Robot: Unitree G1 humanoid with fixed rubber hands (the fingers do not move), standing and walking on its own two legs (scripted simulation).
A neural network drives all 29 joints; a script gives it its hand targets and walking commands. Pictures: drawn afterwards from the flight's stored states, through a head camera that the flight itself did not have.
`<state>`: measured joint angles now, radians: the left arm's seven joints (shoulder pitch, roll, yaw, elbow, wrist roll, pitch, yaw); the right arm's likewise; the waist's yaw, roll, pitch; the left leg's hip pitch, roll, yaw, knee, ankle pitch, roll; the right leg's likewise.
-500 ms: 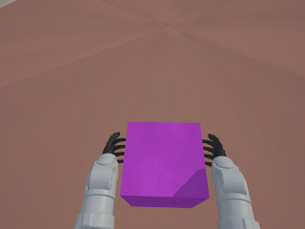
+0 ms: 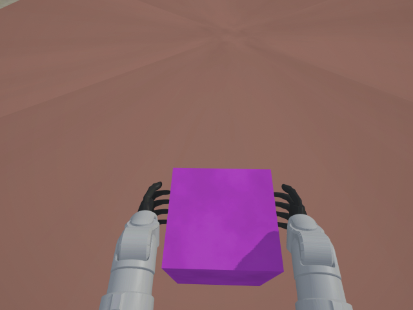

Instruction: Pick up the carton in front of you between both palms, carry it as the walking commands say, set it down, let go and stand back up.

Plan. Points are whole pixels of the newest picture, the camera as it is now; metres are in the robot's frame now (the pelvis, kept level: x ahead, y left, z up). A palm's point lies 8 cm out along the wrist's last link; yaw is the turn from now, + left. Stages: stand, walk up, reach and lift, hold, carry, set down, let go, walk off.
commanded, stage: carry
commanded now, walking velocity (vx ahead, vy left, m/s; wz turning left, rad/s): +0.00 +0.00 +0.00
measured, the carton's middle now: (219, 231) +0.31 +0.00 -0.06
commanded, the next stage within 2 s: hold in 0.12 s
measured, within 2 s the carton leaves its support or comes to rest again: neither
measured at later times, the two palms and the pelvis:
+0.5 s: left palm (123, 237) +0.23 +0.18 +0.05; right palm (273, 204) +0.32 -0.11 +0.05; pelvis +0.00 -0.04 +0.01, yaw +15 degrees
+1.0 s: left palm (145, 228) +0.25 +0.14 +0.05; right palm (289, 195) +0.34 -0.14 +0.05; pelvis +0.02 -0.08 +0.01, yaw +17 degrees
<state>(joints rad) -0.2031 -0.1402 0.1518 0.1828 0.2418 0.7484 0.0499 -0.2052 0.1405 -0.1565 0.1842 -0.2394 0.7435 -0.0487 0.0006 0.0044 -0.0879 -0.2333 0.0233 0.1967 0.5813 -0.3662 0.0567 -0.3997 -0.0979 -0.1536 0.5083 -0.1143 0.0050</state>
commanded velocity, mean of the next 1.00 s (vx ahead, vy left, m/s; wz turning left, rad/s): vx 0.00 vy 0.00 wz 0.00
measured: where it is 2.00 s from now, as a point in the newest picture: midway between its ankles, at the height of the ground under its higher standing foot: outside the picture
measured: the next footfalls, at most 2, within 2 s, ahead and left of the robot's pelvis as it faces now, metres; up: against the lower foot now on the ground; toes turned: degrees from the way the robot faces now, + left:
none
